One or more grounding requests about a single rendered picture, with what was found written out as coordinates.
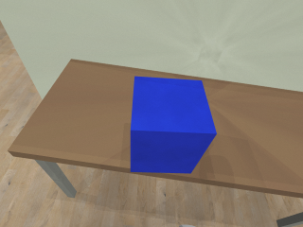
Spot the table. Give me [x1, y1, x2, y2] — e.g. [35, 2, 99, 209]
[8, 59, 303, 227]

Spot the carton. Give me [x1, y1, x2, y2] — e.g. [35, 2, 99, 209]
[130, 76, 217, 174]

